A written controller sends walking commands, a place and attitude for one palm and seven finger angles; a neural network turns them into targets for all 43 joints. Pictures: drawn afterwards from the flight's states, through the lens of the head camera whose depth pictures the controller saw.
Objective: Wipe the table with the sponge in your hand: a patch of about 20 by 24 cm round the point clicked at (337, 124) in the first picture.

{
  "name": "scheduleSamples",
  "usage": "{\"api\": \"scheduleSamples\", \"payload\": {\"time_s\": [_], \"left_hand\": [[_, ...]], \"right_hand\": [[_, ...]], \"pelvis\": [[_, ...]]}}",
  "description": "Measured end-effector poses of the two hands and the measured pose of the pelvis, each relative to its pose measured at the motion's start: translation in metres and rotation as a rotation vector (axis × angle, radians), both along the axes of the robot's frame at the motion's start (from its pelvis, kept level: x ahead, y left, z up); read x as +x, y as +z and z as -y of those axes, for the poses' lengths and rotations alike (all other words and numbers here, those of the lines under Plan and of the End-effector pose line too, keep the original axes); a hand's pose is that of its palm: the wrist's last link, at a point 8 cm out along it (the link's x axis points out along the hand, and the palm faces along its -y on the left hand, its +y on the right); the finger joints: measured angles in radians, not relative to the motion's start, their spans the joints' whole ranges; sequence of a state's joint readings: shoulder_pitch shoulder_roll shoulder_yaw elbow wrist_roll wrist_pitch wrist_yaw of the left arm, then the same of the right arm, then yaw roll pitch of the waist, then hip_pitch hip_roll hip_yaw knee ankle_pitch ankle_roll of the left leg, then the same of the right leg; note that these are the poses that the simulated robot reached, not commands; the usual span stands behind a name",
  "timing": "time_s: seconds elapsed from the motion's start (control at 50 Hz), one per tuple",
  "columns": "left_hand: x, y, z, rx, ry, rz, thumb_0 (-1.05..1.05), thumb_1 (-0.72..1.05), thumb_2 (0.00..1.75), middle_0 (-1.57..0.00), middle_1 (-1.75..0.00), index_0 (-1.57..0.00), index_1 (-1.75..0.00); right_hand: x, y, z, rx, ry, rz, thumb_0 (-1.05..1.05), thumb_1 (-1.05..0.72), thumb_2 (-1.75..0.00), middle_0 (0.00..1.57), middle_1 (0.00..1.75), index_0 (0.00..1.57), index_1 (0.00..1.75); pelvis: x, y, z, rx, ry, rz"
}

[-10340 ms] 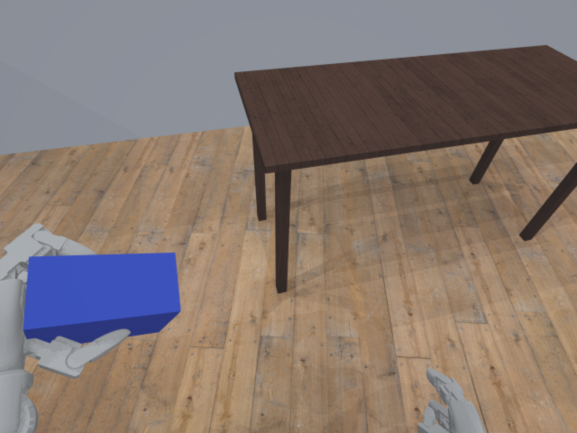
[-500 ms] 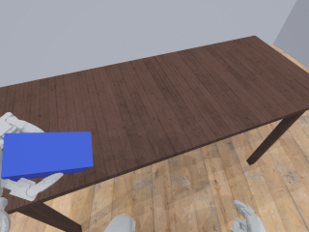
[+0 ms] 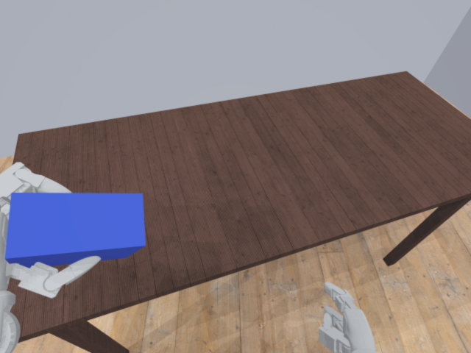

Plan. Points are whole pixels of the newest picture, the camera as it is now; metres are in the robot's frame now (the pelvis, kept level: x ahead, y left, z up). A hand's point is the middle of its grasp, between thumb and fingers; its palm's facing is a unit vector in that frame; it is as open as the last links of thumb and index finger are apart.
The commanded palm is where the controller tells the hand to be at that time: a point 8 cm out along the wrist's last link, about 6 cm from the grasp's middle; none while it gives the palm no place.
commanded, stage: come to a stop and stand still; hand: left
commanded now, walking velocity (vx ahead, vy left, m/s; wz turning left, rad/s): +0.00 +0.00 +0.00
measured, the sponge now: (99, 230) +0.23 +0.20 +0.15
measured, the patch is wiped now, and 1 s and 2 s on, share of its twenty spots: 0.00 0.00 0.00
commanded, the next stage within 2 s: look again from close up in 1.22 s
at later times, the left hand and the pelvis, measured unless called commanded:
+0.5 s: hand out of the picture +0.19 +0.31 +0.17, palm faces +0.44 -0.81 -0.39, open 10.4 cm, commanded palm +0.14 +0.32 +0.18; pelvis -0.02 +0.04 +0.00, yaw +1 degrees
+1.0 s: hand (33, 218) +0.23 +0.28 +0.16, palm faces +0.37 -0.84 -0.40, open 10.4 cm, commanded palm +0.17 +0.31 +0.18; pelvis +0.01 +0.03 +0.00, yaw +0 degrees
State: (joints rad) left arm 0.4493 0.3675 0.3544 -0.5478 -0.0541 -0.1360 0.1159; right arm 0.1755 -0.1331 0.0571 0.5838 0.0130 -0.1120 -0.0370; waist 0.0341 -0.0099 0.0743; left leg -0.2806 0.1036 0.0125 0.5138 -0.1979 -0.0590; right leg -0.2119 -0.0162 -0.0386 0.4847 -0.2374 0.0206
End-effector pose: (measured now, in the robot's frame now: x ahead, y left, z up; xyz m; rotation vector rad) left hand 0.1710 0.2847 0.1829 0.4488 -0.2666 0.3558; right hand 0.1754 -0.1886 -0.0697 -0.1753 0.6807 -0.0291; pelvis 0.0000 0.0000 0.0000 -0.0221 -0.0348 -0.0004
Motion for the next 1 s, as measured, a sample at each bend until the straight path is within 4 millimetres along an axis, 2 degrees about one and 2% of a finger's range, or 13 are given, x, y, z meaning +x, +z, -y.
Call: {"api": "scheduleSamples", "payload": {"time_s": [0.06, 0.12, 0.22, 0.28, 0.4, 0.46, 0.52, 0.66, 0.8, 1.0], "left_hand": [[0.010, 0.017, -0.025, 0.156, 0.009, 0.053, -0.01, -0.53, 1.01, -0.69, -1.35, -0.72, -1.34], [0.017, 0.014, -0.043, 0.102, 0.052, 0.066, -0.01, -0.53, 1.01, -0.69, -1.35, -0.72, -1.34], [0.010, -0.006, -0.021, 0.029, -0.080, 0.011, -0.01, -0.53, 1.01, -0.69, -1.35, -0.72, -1.34], [0.003, -0.014, -0.017, 0.031, -0.150, -0.014, -0.01, -0.53, 1.01, -0.69, -1.35, -0.72, -1.34], [-0.010, -0.004, -0.048, 0.106, -0.065, 0.055, -0.01, -0.53, 1.01, -0.69, -1.35, -0.72, -1.34], [-0.017, 0.000, -0.059, 0.091, -0.002, 0.090, -0.01, -0.53, 1.01, -0.69, -1.35, -0.72, -1.34], [-0.020, -0.001, -0.057, 0.051, 0.022, 0.104, -0.01, -0.53, 1.01, -0.69, -1.35, -0.72, -1.34], [-0.007, -0.010, -0.046, 0.015, -0.012, 0.062, -0.01, -0.53, 1.01, -0.69, -1.35, -0.72, -1.34], [0.006, -0.003, -0.042, 0.055, -0.034, 0.033, -0.01, -0.53, 1.01, -0.69, -1.35, -0.72, -1.34], [0.018, -0.007, -0.037, 0.031, -0.025, -0.002, -0.01, -0.53, 1.01, -0.69, -1.35, -0.71, -1.34]], "right_hand": [[-0.006, -0.002, 0.011, -0.061, 0.031, -0.010, 0.01, -0.90, -0.90, 0.21, 0.30, 0.21, 0.30], [-0.016, 0.001, 0.023, -0.073, 0.005, 0.001, 0.01, -0.90, -0.90, 0.21, 0.30, 0.21, 0.30], [-0.037, 0.013, 0.035, -0.105, -0.092, 0.044, 0.01, -0.90, -0.90, 0.21, 0.30, 0.20, 0.30], [-0.051, 0.017, 0.032, -0.128, -0.129, 0.034, 0.01, -0.90, -0.90, 0.20, 0.30, 0.20, 0.30], [-0.061, 0.007, 0.010, -0.112, -0.084, -0.017, 0.01, -0.90, -0.90, 0.20, 0.30, 0.20, 0.30], [-0.057, 0.001, -0.005, -0.085, -0.036, -0.031, 0.01, -0.90, -0.90, 0.20, 0.30, 0.20, 0.30], [-0.049, -0.002, -0.018, -0.062, 0.006, -0.028, 0.01, -0.90, -0.90, 0.20, 0.30, 0.20, 0.30], [-0.018, 0.005, -0.035, -0.028, 0.049, 0.032, 0.01, -0.90, -0.90, 0.21, 0.30, 0.21, 0.30], [0.004, 0.015, -0.025, -0.040, 0.030, 0.067, 0.01, -0.90, -0.90, 0.21, 0.30, 0.21, 0.30], [0.009, 0.014, 0.004, -0.094, -0.027, 0.020, 0.01, -0.90, -0.90, 0.21, 0.30, 0.20, 0.30]], "pelvis": [[-0.008, 0.000, 0.001, -0.003, -0.007, -0.010], [-0.015, 0.000, -0.008, 0.003, -0.024, 0.002], [-0.019, 0.000, -0.026, 0.012, -0.041, 0.011], [-0.019, 0.001, -0.033, 0.011, -0.035, 0.011], [-0.023, -0.002, -0.037, 0.006, 0.005, 0.012], [-0.022, -0.002, -0.039, -0.002, 0.010, 0.011], [-0.020, -0.001, -0.041, -0.006, 0.010, 0.009], [-0.014, 0.001, -0.041, -0.004, 0.008, 0.003], [-0.005, 0.003, -0.037, -0.004, 0.005, -0.011], [0.010, 0.004, -0.033, -0.001, 0.000, -0.020]]}}
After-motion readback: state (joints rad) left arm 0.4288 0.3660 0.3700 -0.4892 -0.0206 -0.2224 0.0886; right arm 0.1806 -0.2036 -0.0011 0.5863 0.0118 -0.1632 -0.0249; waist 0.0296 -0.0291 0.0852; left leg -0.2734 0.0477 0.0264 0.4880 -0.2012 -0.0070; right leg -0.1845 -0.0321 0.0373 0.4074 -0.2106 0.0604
